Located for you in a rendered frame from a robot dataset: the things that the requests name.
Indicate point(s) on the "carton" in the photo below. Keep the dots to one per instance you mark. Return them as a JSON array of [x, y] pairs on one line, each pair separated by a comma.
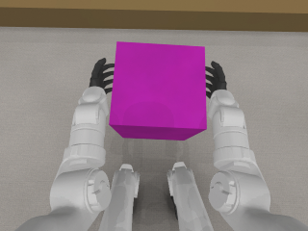
[[159, 91]]

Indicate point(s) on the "robot left hand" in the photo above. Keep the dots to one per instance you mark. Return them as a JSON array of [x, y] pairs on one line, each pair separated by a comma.
[[97, 75]]

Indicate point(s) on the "right robot thigh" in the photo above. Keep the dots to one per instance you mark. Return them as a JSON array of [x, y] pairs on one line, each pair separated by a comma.
[[191, 212]]

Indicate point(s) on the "robot right hand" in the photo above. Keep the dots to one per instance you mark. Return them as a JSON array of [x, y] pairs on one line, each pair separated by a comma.
[[218, 81]]

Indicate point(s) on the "robot right upper arm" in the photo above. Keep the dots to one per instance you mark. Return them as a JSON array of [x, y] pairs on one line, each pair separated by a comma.
[[243, 200]]

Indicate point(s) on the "left robot shin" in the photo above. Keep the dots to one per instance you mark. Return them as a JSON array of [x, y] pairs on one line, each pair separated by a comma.
[[123, 166]]

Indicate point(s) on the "robot left upper arm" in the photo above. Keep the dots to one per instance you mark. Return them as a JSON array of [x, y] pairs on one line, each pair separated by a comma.
[[77, 197]]

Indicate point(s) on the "right robot forearm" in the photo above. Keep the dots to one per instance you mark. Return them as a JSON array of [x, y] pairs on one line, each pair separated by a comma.
[[230, 135]]

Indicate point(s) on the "left robot forearm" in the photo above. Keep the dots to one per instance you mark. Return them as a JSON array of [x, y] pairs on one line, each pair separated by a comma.
[[88, 128]]

